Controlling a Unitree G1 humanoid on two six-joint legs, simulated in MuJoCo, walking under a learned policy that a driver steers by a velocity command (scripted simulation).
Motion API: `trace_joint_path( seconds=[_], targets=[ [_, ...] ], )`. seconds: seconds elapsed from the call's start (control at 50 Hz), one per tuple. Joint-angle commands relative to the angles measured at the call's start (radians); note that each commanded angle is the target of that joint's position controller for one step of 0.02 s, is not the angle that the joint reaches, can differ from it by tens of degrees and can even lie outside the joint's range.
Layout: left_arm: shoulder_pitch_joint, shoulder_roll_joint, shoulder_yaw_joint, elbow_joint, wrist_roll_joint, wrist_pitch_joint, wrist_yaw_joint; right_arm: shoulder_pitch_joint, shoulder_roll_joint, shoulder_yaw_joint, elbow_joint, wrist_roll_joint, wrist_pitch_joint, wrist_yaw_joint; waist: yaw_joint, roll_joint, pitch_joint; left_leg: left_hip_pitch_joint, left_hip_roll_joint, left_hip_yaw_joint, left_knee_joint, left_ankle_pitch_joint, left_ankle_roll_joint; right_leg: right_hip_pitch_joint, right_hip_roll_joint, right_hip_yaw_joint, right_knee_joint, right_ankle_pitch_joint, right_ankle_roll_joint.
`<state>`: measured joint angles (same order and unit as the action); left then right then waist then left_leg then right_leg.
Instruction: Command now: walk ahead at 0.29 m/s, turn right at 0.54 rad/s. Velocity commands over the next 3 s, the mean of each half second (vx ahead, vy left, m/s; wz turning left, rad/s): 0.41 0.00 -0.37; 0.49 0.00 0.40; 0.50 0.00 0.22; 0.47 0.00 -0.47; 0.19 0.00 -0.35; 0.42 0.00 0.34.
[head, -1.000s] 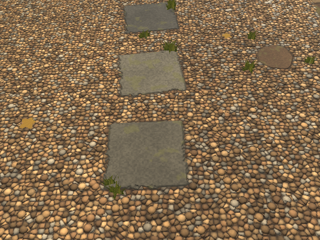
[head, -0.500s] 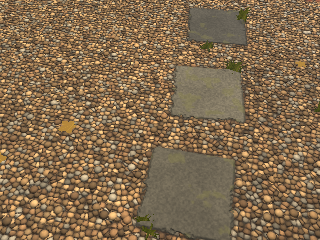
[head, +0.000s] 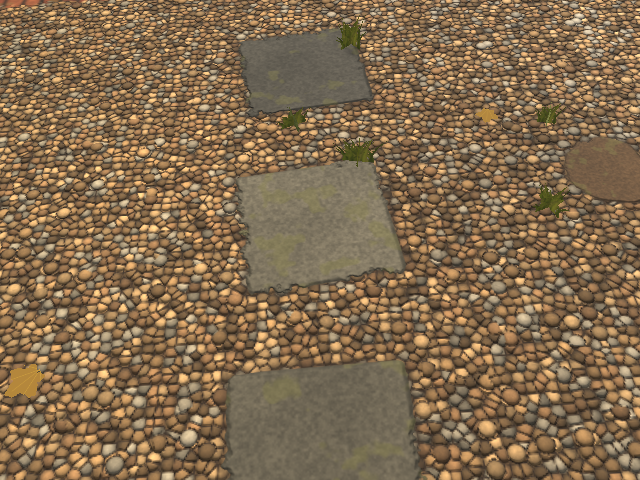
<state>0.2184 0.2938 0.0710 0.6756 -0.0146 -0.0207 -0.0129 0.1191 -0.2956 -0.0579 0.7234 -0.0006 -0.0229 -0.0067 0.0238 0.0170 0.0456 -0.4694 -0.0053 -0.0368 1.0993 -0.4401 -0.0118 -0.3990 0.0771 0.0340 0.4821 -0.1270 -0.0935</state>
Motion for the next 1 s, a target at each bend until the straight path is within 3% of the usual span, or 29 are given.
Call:
trace_joint_path(
  seconds=[0.02, 0.08, 0.18, 0.24, 0.26, 0.28, 0.3, 0.32, 0.34, 0.36, 0.4, 0.48, 0.52, 0.6, 0.64, 0.66, 0.68, 0.7, 0.72, 0.74, 0.78, 0.8, 0.86, 0.92, 1.0],
  targets=[
    [-0.023, 0.144, 0.039, -0.090, 0.013, -0.010, 0.025, 0.004, -0.088, -0.027, -0.063, -0.005, -0.024, 0.000, -0.025, -0.114, -0.115, -0.075, 0.026, -0.028, -0.178, 0.068, -0.014, 0.153, -0.222, 0.375, -0.275, -0.267, -0.166],
    [-0.004, 0.174, 0.051, -0.092, 0.003, -0.006, 0.039, -0.013, -0.062, -0.016, -0.059, -0.004, -0.034, 0.001, -0.007, -0.132, -0.127, -0.004, 0.006, -0.018, -0.330, 0.134, -0.043, 0.114, -0.196, 0.342, -0.255, -0.265, -0.156],
    [0.028, 0.180, 0.052, -0.095, -0.005, 0.010, 0.034, -0.050, -0.083, -0.021, -0.073, 0.015, -0.060, 0.012, 0.014, -0.163, -0.113, 0.075, -0.023, -0.020, -0.487, 0.181, -0.036, 0.084, -0.196, 0.415, -0.216, -0.374, -0.133],
    [0.003, 0.146, 0.039, -0.102, -0.005, 0.018, 0.031, 0.035, -0.087, -0.032, -0.048, 0.021, -0.080, 0.014, -0.052, -0.151, -0.102, 0.270, -0.017, -0.010, -0.631, 0.239, -0.002, -0.009, -0.155, 0.428, -0.134, -0.456, -0.086],
    [-0.002, 0.100, 0.025, -0.104, 0.000, 0.015, 0.031, 0.116, -0.106, -0.041, -0.025, 0.017, -0.084, 0.010, -0.087, -0.123, -0.115, 0.383, 0.043, -0.046, -0.673, 0.214, 0.023, -0.080, -0.120, 0.383, -0.036, -0.477, -0.046],
    [0.012, 0.003, -0.004, -0.105, 0.006, 0.011, 0.031, 0.234, -0.156, -0.050, -0.003, -0.006, -0.085, 0.004, -0.111, 0.030, -0.162, 0.506, 0.242, -0.263, -0.769, 0.037, 0.083, -0.184, -0.023, 0.234, 0.278, -0.488, 0.022],
    [0.004, 0.015, -0.004, -0.163, -0.012, -0.008, 0.030, 0.267, -0.247, -0.070, 0.013, -0.040, -0.081, 0.015, -0.081, 0.231, -0.080, 0.518, 0.388, -0.657, -0.912, -0.290, 0.205, -0.435, 0.040, 0.144, 0.454, -0.485, 0.034],
    [0.016, 0.085, 0.010, -0.143, -0.014, -0.021, 0.031, 0.217, -0.204, -0.063, 0.004, -0.024, -0.085, 0.019, -0.063, 0.198, -0.004, 0.471, 0.403, -0.700, -0.930, -0.381, 0.256, -0.499, -0.039, 0.164, 0.576, -0.414, 0.044],
    [0.007, 0.119, 0.020, -0.122, -0.007, -0.026, 0.026, 0.195, -0.137, -0.044, 0.001, 0.000, -0.085, 0.017, -0.060, 0.145, 0.034, 0.458, 0.352, -0.600, -0.913, -0.307, 0.239, -0.517, -0.056, 0.158, 0.604, -0.329, 0.051],
    [0.006, 0.117, 0.021, -0.107, 0.007, -0.031, 0.021, 0.186, -0.117, -0.034, -0.003, 0.004, -0.082, 0.017, -0.052, 0.108, 0.020, 0.452, 0.300, -0.505, -0.905, -0.204, 0.216, -0.492, -0.079, 0.122, 0.602, -0.268, 0.059],
    [-0.045, 0.093, 0.015, -0.116, 0.018, -0.050, 0.013, 0.182, -0.112, -0.025, 0.001, 0.002, -0.074, 0.014, -0.055, 0.100, 0.025, 0.408, 0.241, -0.399, -0.930, -0.007, 0.207, -0.438, -0.127, 0.061, 0.536, -0.146, 0.081],
    [-0.165, 0.017, -0.012, -0.144, 0.016, -0.072, 0.005, 0.242, -0.118, -0.024, 0.030, 0.016, -0.060, 0.003, -0.096, 0.111, 0.003, 0.357, 0.165, -0.243, -0.927, 0.304, 0.203, -0.281, -0.102, -0.007, 0.284, -0.010, 0.124],
    [-0.217, 0.003, -0.019, -0.150, 0.007, -0.079, -0.005, 0.273, -0.135, -0.028, 0.045, 0.019, -0.052, -0.002, -0.111, 0.122, -0.004, 0.331, 0.153, -0.210, -0.908, 0.361, 0.199, -0.181, -0.073, -0.021, 0.153, 0.029, 0.139],
    [-0.260, 0.043, -0.006, -0.156, -0.011, -0.093, -0.020, 0.331, -0.153, -0.033, 0.067, 0.032, -0.035, -0.006, -0.108, 0.134, -0.013, 0.337, 0.195, -0.277, -0.860, 0.371, 0.194, -0.039, -0.048, -0.004, 0.015, 0.050, 0.133],
    [-0.197, 0.073, 0.010, -0.138, -0.013, -0.098, -0.016, 0.314, -0.159, -0.036, 0.067, 0.036, -0.029, -0.009, -0.052, 0.135, -0.040, 0.325, 0.195, -0.288, -0.800, 0.423, 0.165, 0.109, -0.052, -0.001, -0.062, 0.057, 0.096],
    [-0.114, 0.102, 0.025, -0.115, -0.005, -0.099, -0.006, 0.306, -0.149, -0.034, 0.062, 0.033, -0.029, -0.010, -0.007, 0.124, -0.088, 0.290, 0.157, -0.262, -0.714, 0.506, 0.139, 0.260, -0.062, -0.002, -0.087, 0.052, 0.069],
    [0.030, 0.149, 0.042, -0.097, 0.010, -0.098, 0.007, 0.273, -0.110, -0.021, 0.039, 0.021, -0.036, -0.006, 0.074, 0.083, -0.196, 0.174, 0.106, -0.221, -0.507, 0.463, 0.104, 0.496, -0.177, 0.090, -0.056, 0.046, 0.014],
    [0.183, 0.245, 0.066, -0.071, 0.028, -0.083, 0.018, 0.325, -0.015, 0.007, 0.002, 0.015, -0.051, -0.008, 0.104, -0.152, -0.372, -0.136, -0.012, -0.090, -0.157, 0.162, 0.037, 0.862, -0.420, 0.387, -0.031, 0.021, -0.100],
    [0.215, 0.206, 0.060, -0.040, 0.022, -0.071, 0.010, 0.370, -0.041, 0.006, -0.007, 0.037, -0.061, -0.012, 0.085, -0.310, -0.408, -0.286, -0.008, -0.091, 0.042, -0.151, 0.022, 0.841, -0.527, 0.647, -0.135, -0.167, -0.185],
    [0.163, 0.129, 0.038, -0.038, 0.015, -0.069, 0.009, 0.310, -0.120, -0.020, 0.001, 0.053, -0.057, -0.012, 0.081, -0.202, -0.246, -0.347, 0.049, -0.108, 0.131, -0.082, 0.023, 0.708, -0.481, 0.554, -0.169, -0.245, -0.158],
    [0.053, 0.056, 0.013, -0.032, 0.016, -0.067, 0.007, 0.224, -0.105, -0.023, -0.008, 0.038, -0.042, -0.008, 0.039, -0.127, -0.080, -0.322, 0.098, -0.071, 0.111, 0.052, 0.018, 0.484, -0.385, 0.329, -0.236, -0.137, -0.113],
    [0.015, 0.038, 0.008, -0.025, 0.022, -0.070, 0.005, 0.209, -0.089, -0.026, -0.014, 0.030, -0.033, -0.005, 0.012, -0.139, -0.035, -0.291, 0.121, -0.074, 0.081, 0.091, 0.016, 0.400, -0.358, 0.257, -0.270, -0.066, -0.103],
    [-0.029, 0.055, 0.020, -0.001, 0.021, -0.087, 0.004, 0.188, -0.031, -0.014, -0.036, 0.028, -0.011, 0.006, -0.029, -0.125, 0.007, -0.246, 0.137, -0.057, 0.021, 0.167, 0.000, 0.285, -0.342, 0.109, -0.336, 0.108, -0.106],
    [-0.036, 0.094, 0.032, 0.024, 0.018, -0.093, 0.009, 0.128, -0.023, -0.005, -0.068, 0.018, -0.014, 0.021, -0.029, -0.091, 0.012, -0.225, 0.141, -0.042, -0.150, 0.321, -0.005, 0.274, -0.326, -0.012, -0.351, 0.193, -0.101],
    [0.000, 0.147, 0.045, 0.056, 0.003, -0.087, 0.016, -0.004, -0.029, 0.003, -0.116, 0.022, -0.020, 0.051, 0.012, -0.066, 0.031, -0.145, 0.117, 0.013, -0.373, 0.467, 0.027, 0.297, -0.325, -0.115, -0.354, 0.201, -0.064]
  ],
)
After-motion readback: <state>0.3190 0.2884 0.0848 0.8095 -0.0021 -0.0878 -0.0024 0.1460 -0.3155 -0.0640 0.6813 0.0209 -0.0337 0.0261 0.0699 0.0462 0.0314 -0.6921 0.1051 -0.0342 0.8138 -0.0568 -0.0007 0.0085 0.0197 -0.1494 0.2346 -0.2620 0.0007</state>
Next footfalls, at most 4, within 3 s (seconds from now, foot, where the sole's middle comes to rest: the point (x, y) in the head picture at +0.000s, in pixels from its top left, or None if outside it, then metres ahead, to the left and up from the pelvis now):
0.26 left None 0.18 0.15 -0.77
0.68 right None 0.37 -0.14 -0.77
1.14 left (285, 380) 0.65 0.15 -0.77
1.70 right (357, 254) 0.99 -0.01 -0.77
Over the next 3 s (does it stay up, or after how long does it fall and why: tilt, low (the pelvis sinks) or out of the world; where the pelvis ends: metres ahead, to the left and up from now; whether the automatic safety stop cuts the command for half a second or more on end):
stays up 1.35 0.09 -0.02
